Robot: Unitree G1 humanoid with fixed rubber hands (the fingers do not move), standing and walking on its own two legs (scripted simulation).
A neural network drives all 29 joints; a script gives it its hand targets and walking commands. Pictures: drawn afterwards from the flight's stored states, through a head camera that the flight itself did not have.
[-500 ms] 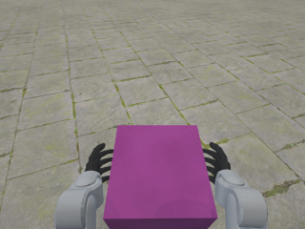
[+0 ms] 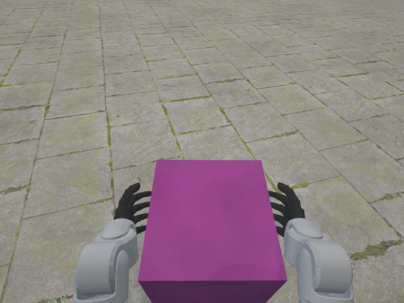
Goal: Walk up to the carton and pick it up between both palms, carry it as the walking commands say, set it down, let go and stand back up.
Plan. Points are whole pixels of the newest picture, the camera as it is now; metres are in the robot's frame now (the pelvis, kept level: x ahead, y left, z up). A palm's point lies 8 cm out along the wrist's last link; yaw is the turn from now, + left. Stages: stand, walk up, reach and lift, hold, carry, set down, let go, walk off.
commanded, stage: carry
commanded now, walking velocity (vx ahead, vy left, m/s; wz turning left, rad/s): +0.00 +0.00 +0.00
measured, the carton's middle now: (208, 240) +0.26 +0.00 +0.01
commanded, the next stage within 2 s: none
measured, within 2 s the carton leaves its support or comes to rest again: neither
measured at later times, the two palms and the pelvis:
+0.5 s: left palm (128, 239) +0.24 +0.15 +0.05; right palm (286, 240) +0.23 -0.14 +0.06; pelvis -0.03 +0.01 -0.01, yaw -1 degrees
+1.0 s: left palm (142, 228) +0.25 +0.12 +0.06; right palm (299, 235) +0.24 -0.17 +0.06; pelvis -0.02 -0.01 +0.00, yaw -2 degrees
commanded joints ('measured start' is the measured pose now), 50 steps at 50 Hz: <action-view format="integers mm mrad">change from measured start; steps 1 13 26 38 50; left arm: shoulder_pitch -409 -469 -535 -461 -457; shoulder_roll -821 -801 -769 -750 -703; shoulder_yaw -585 -458 -455 -429 -421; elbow -89 166 139 259 237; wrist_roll -259 -175 -192 -124 -131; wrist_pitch -29 -167 -280 -348 -342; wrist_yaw -123 -168 -158 -190 -175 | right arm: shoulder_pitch -414 -466 -514 -490 -456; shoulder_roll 796 803 760 748 710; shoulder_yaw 577 450 427 469 454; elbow -79 206 145 222 230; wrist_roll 255 167 175 125 129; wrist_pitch -25 -163 -290 -346 -340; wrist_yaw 117 164 161 181 166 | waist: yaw -4 -7 9 -11 -11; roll -5 -27 71 -43 -15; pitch -148 -155 -194 -163 -193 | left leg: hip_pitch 140 158 108 244 284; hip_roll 51 8 227 112 121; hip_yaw -90 -40 -261 -116 -112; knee -105 -2 -346 -128 -117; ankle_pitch -324 -392 -406 -29 63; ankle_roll -18 -18 19 -16 0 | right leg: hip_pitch -45 -88 48 38 66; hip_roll -22 -7 9 -129 -133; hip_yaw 56 37 5 159 144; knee -142 -134 203 -208 -173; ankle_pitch -266 -331 -39 -45 66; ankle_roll -33 -58 -26 -40 -47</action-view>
